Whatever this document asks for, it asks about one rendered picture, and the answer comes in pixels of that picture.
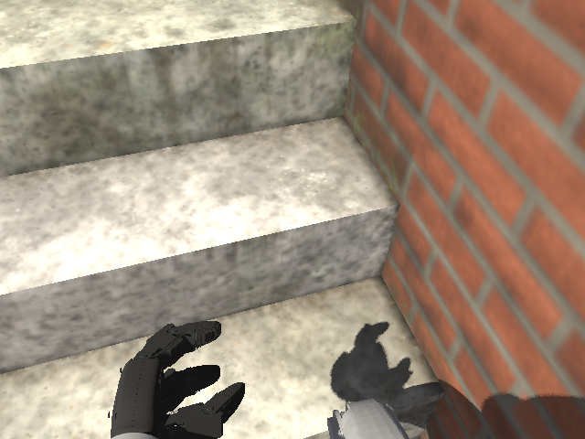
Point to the left robot hand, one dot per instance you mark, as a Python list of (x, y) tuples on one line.
[(146, 394)]

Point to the right robot thigh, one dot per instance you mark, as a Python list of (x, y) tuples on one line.
[(367, 419)]

